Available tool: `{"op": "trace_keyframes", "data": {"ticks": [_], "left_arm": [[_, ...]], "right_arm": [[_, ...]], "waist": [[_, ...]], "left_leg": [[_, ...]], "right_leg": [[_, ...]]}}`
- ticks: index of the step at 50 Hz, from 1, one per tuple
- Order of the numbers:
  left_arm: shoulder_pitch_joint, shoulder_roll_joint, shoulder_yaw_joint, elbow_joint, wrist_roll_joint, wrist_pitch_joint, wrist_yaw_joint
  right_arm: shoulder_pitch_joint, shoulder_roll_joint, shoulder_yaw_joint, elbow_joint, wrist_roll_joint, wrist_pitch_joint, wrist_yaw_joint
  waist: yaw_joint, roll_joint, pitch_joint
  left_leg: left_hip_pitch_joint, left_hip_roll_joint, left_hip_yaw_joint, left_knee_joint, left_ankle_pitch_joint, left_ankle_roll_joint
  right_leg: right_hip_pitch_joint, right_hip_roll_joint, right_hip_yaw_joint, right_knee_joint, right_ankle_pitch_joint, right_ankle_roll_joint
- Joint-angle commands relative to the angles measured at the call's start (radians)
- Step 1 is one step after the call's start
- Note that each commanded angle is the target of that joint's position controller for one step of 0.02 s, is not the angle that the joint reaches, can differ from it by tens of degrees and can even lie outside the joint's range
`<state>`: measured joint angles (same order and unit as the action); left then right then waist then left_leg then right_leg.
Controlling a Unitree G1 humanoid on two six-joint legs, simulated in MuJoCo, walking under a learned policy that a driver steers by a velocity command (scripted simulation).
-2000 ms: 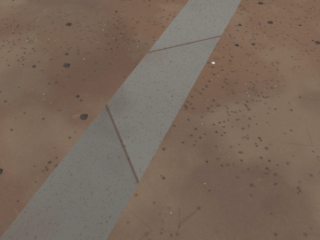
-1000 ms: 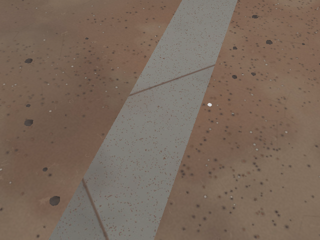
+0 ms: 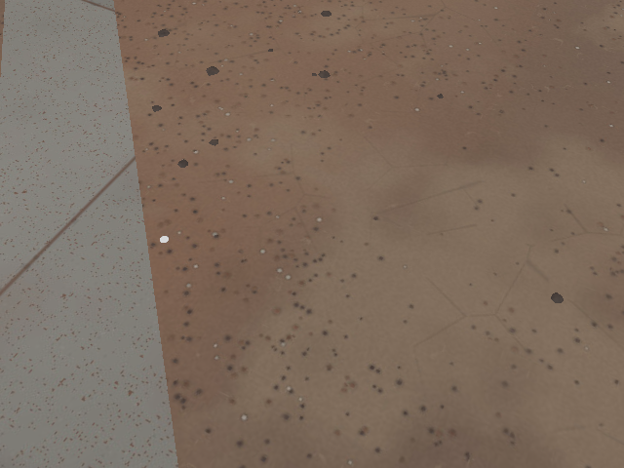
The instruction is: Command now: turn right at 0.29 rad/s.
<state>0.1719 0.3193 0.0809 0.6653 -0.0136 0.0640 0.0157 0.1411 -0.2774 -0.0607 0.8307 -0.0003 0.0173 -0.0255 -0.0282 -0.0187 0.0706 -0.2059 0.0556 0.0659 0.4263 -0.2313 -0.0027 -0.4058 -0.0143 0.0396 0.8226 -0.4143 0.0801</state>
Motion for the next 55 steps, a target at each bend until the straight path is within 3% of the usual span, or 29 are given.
{"op": "trace_keyframes", "data": {"ticks": [1, 3, 4, 5, 6, 7, 10, 14, 16, 18, 19, 20, 21, 23, 27, 37, 38, 40, 42, 44, 45, 46, 48, 49, 50, 51, 52, 53, 55], "left_arm": [[-0.020, 0.076, 0.013, -0.074, 0.001, -0.015, -0.005], [0.046, 0.077, 0.016, -0.038, 0.006, -0.015, -0.008], [0.056, 0.113, 0.022, -0.040, 0.007, -0.013, -0.002], [0.061, 0.194, 0.033, -0.057, 0.019, -0.008, 0.013], [0.033, 0.134, 0.011, -0.058, 0.045, -0.025, 0.001], [0.000, 0.105, 0.002, -0.055, 0.048, -0.046, -0.009], [-0.065, 0.103, 0.000, -0.021, 0.029, -0.076, -0.007], [-0.090, 0.067, -0.010, 0.016, 0.027, -0.073, -0.001], [-0.087, 0.065, -0.012, 0.037, 0.026, -0.068, -0.001], [-0.101, 0.052, -0.020, 0.059, 0.014, -0.064, -0.002], [-0.067, 0.040, -0.024, 0.079, 0.014, -0.068, -0.004], [-0.034, 0.034, -0.026, 0.089, 0.031, -0.073, -0.009], [-0.005, 0.026, -0.024, 0.098, 0.035, -0.073, -0.010], [-0.082, 0.057, -0.017, 0.110, 0.030, -0.065, 0.000], [-0.067, 0.046, -0.016, 0.152, 0.025, -0.051, 0.011], [-0.031, 0.047, -0.016, 0.269, 0.019, -0.059, 0.016], [-0.014, 0.044, -0.017, 0.285, 0.017, -0.058, 0.018], [-0.006, 0.049, -0.013, 0.295, 0.006, -0.058, 0.021], [-0.025, 0.040, -0.015, 0.284, 0.002, -0.079, 0.020], [-0.035, 0.006, -0.020, 0.277, -0.006, -0.111, 0.007], [-0.039, 0.008, -0.020, 0.275, -0.009, -0.123, -0.001], [-0.018, 0.005, -0.020, 0.281, -0.015, -0.132, -0.008], [0.115, 0.007, -0.012, 0.343, -0.020, -0.143, -0.014], [0.201, 0.040, 0.000, 0.381, -0.013, -0.143, -0.012], [0.318, 0.127, 0.024, 0.411, -0.011, -0.146, -0.011], [0.365, 0.167, 0.027, 0.412, 0.000, -0.161, -0.026], [0.302, 0.098, 0.004, 0.396, 0.008, -0.176, -0.027], [0.266, 0.059, -0.007, 0.379, 0.006, -0.185, -0.029], [0.230, 0.041, -0.019, 0.367, 0.003, -0.182, -0.033]], "right_arm": [[-0.024, -0.218, -0.049, -0.044, 0.017, -0.008, 0.010], [-0.019, -0.188, -0.035, -0.025, 0.032, -0.010, 0.014], [0.031, -0.145, -0.019, -0.006, 0.015, -0.019, 0.020], [0.055, -0.071, 0.008, -0.025, -0.041, -0.032, 0.034], [-0.020, -0.098, -0.001, -0.043, -0.018, -0.029, 0.022], [-0.038, -0.154, -0.016, -0.040, -0.002, -0.021, 0.014], [0.000, -0.160, -0.031, -0.003, -0.002, 0.002, -0.003], [0.014, -0.100, -0.013, 0.014, 0.004, -0.001, 0.000], [0.004, -0.099, -0.009, 0.015, 0.006, -0.004, 0.001], [0.044, -0.092, -0.004, 0.036, 0.000, -0.009, 0.007], [0.050, -0.114, -0.005, 0.040, -0.015, -0.011, 0.008], [0.051, -0.172, -0.013, 0.036, -0.018, -0.012, 0.006], [0.019, -0.202, -0.021, 0.053, -0.004, -0.012, 0.008], [-0.003, -0.129, -0.004, 0.055, -0.011, -0.024, 0.015], [0.016, -0.114, 0.006, 0.090, -0.011, -0.043, 0.010], [0.025, -0.104, 0.019, 0.133, -0.007, -0.033, -0.003], [0.042, -0.103, 0.018, 0.144, -0.005, -0.031, -0.004], [0.049, -0.125, 0.009, 0.145, 0.008, -0.025, -0.009], [0.076, -0.142, 0.003, 0.140, 0.016, -0.034, -0.011], [0.128, -0.185, -0.014, 0.157, 0.025, -0.054, -0.008], [0.129, -0.188, -0.018, 0.156, 0.027, -0.060, -0.007], [0.100, -0.181, -0.017, 0.145, 0.027, -0.065, -0.005], [-0.006, -0.151, -0.009, 0.105, 0.035, -0.064, 0.005], [-0.037, -0.112, 0.001, 0.086, 0.028, -0.069, 0.009], [-0.068, -0.044, 0.018, 0.049, 0.020, -0.082, 0.012], [-0.088, -0.074, 0.011, 0.019, 0.028, -0.101, 0.008], [-0.056, -0.102, 0.002, 0.029, 0.045, -0.113, 0.014], [-0.022, -0.096, 0.003, 0.046, 0.053, -0.122, 0.024], [-0.051, -0.100, -0.006, 0.044, 0.037, -0.131, 0.035]], "waist": [[-0.004, 0.204, -0.126], [0.037, 0.173, -0.123], [0.028, 0.089, -0.157], [-0.013, -0.183, -0.216], [0.037, -0.211, -0.206], [0.040, -0.152, -0.161], [0.016, -0.140, -0.108], [0.013, -0.122, -0.121], [0.024, -0.120, -0.126], [-0.010, -0.098, -0.120], [-0.006, -0.061, -0.120], [0.031, 0.022, -0.116], [0.077, 0.131, -0.103], [0.031, 0.093, -0.069], [0.024, 0.071, -0.062], [0.017, 0.016, -0.055], [0.018, 0.020, -0.075], [0.016, 0.051, -0.029], [0.002, 0.097, 0.050], [0.000, 0.197, 0.066], [0.003, 0.203, 0.078], [0.027, 0.196, 0.080], [0.108, 0.159, 0.064], [0.135, 0.078, 0.032], [0.157, -0.185, -0.011], [0.169, -0.263, -0.014], [0.119, -0.131, 0.014], [0.095, -0.095, 0.014], [0.078, -0.049, 0.025]], "left_leg": [[0.120, 0.221, -0.166, -0.065, 0.415, 0.216], [0.051, 0.190, -0.137, -0.001, 0.361, 0.153], [-0.034, 0.149, -0.095, 0.063, 0.237, 0.075], [-0.192, 0.051, 0.001, 0.256, -0.158, -0.024], [-0.211, 0.012, -0.054, 0.343, -0.385, -0.058], [-0.216, 0.023, -0.079, 0.437, -0.391, -0.073], [-0.233, 0.029, -0.109, 0.496, -0.281, -0.086], [-0.126, 0.016, -0.083, 0.349, -0.199, -0.091], [-0.078, 0.007, -0.073, 0.234, -0.153, -0.084], [0.035, -0.007, -0.055, 0.007, 0.040, -0.061], [0.105, 0.012, -0.089, -0.054, 0.184, -0.042], [0.140, 0.075, -0.150, -0.041, 0.329, -0.013], [0.053, 0.074, -0.138, -0.010, 0.192, 0.036], [-0.039, 0.049, -0.136, -0.057, 0.027, 0.031], [-0.013, 0.023, -0.111, -0.051, 0.067, 0.000], [0.014, 0.003, -0.097, -0.043, 0.081, 0.012], [0.020, -0.007, -0.089, -0.047, -0.019, 0.018], [-0.027, -0.004, -0.120, -0.060, -0.357, 0.060], [-0.052, 0.073, -0.242, -0.125, -0.548, 0.117], [-0.011, 0.218, -0.444, -0.231, -0.610, 0.200], [-0.036, 0.256, -0.493, -0.256, -0.585, 0.224], [-0.062, 0.257, -0.481, -0.251, -0.546, 0.222], [-0.190, 0.156, -0.320, -0.166, -0.407, 0.154], [-0.266, 0.079, -0.211, -0.011, -0.268, 0.105], [-0.416, -0.054, -0.027, 0.319, -0.181, 0.028], [-0.563, -0.094, -0.073, 0.557, -0.334, 0.018], [-0.641, -0.037, -0.147, 0.700, -0.310, 0.038], [-0.668, -0.005, -0.156, 0.738, -0.224, 0.061], [-0.693, 0.051, -0.128, 0.692, -0.085, 0.072]], "right_leg": [[0.079, 0.022, -0.064, -0.206, 0.062, -0.022], [0.252, 0.037, -0.077, -0.472, 0.272, -0.074], [0.396, -0.037, 0.024, -0.501, 0.442, -0.105], [0.526, -0.267, 0.274, -0.440, 0.832, -0.190], [0.373, -0.347, 0.334, -0.466, 0.765, -0.349], [0.327, -0.306, 0.301, -0.492, 0.672, -0.367], [0.285, -0.225, 0.207, -0.495, 0.621, -0.294], [0.256, -0.175, 0.137, -0.475, 0.624, -0.284], [0.260, -0.181, 0.159, -0.470, 0.575, -0.289], [0.223, -0.156, 0.150, -0.456, 0.455, -0.253], [0.190, -0.128, 0.144, -0.456, 0.364, -0.207], [0.159, -0.076, 0.105, -0.424, 0.263, -0.161], [0.198, -0.018, 0.046, -0.447, 0.202, -0.125], [0.258, -0.007, 0.027, -0.408, 0.211, -0.100], [0.252, -0.016, 0.035, -0.413, 0.286, -0.108], [0.238, -0.013, 0.021, -0.421, 0.317, -0.089], [0.242, 0.002, 0.003, -0.414, 0.220, -0.091], [0.157, 0.038, -0.029, -0.363, -0.104, -0.109], [0.034, 0.037, -0.033, -0.298, -0.185, -0.124], [-0.025, 0.036, -0.082, -0.150, -0.042, -0.119], [-0.018, 0.010, -0.063, -0.117, -0.020, -0.130], [0.019, -0.001, -0.061, -0.147, -0.031, -0.147], [0.280, 0.020, -0.080, -0.368, 0.049, -0.171], [0.411, -0.024, 0.010, -0.420, 0.091, -0.177], [0.537, -0.198, 0.338, -0.570, -0.065, -0.259], [0.591, -0.352, 0.631, -0.655, -0.033, -0.366], [0.598, -0.363, 0.589, -0.630, 0.023, -0.372], [0.607, -0.322, 0.486, -0.621, 0.081, -0.340], [0.598, -0.281, 0.332, -0.639, 0.249, -0.285]]}}
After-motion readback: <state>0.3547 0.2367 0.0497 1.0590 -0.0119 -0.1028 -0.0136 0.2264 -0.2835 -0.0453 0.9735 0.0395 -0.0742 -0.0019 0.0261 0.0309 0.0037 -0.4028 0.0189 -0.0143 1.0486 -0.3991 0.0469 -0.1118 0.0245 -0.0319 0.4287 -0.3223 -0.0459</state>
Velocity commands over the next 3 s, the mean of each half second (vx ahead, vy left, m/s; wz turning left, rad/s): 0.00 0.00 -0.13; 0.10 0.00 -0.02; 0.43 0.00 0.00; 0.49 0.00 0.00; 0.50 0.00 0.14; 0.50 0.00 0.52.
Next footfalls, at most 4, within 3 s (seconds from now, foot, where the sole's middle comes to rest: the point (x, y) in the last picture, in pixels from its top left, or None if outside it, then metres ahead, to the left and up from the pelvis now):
0.08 right None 0.04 -0.14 -0.78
0.38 left None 0.03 0.11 -0.78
1.42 left None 0.43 0.09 -0.78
1.96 right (372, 341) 0.73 -0.15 -0.78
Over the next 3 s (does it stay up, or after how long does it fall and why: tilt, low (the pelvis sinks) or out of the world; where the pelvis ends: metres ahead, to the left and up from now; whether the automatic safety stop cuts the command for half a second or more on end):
stays up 1.15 0.02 -0.01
